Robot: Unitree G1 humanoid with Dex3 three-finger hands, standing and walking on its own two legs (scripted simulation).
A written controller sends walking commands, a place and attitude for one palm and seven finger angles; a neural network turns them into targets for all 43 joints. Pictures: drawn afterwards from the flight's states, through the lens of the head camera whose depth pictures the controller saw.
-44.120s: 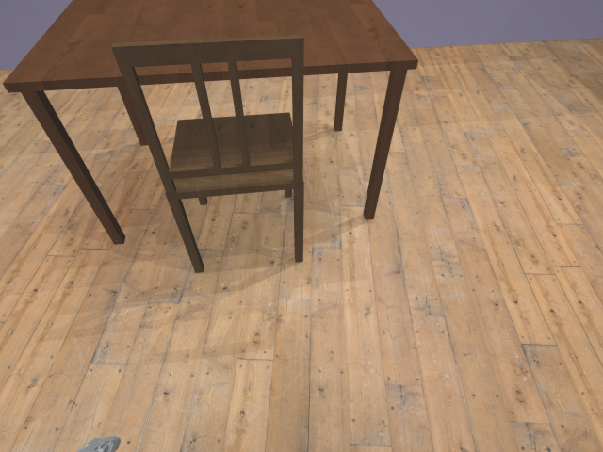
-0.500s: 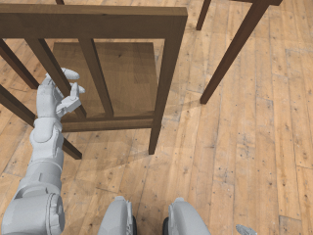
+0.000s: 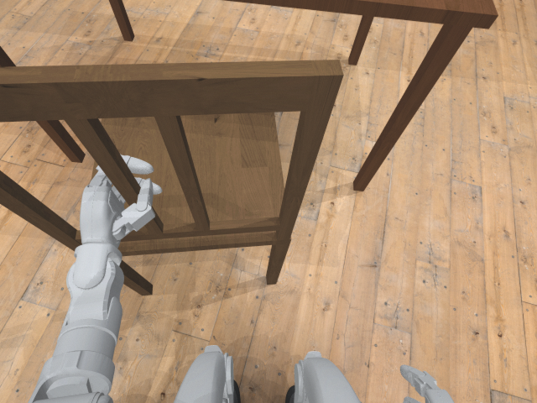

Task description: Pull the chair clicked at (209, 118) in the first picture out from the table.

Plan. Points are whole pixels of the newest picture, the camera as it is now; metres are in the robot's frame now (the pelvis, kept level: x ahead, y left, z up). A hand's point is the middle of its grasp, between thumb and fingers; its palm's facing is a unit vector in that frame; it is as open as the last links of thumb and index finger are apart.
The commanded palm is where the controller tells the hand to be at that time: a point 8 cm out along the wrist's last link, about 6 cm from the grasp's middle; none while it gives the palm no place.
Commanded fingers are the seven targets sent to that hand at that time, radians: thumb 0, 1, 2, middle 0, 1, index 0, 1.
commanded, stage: hook a spindle and tug to test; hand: left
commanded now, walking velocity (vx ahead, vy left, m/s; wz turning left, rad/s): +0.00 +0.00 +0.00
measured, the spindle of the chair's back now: (129, 188) +0.41 +0.21 +0.02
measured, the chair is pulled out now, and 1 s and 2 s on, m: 0.24 0.33 0.41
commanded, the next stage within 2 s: step backward, pulling the chair out in 0.04 s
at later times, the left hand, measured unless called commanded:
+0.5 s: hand (150, 208) +0.38 +0.17 +0.02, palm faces +0.11 -0.98 -0.13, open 5.3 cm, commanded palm +0.36 +0.22 +0.03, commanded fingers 0.00 0.90 0.90 -0.50 -1.45 -0.50 -1.45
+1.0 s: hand (165, 261) +0.30 +0.14 +0.03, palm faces +0.10 -0.98 -0.14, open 5.2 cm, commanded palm +0.29 +0.19 +0.03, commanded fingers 0.00 0.90 0.90 -0.50 -1.45 -0.50 -1.45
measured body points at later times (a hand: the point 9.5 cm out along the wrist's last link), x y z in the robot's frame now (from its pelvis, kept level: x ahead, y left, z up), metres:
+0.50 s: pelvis +0.00 +0.01 +0.09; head +0.10 +0.02 +0.53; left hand +0.37 +0.22 +0.04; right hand +0.08 -0.27 -0.03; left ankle +0.01 +0.08 -0.64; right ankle -0.02 -0.11 -0.63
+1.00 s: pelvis -0.05 -0.01 +0.09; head +0.04 -0.01 +0.53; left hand +0.30 +0.19 +0.04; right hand +0.04 -0.28 -0.04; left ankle +0.01 +0.08 -0.64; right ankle -0.02 -0.11 -0.64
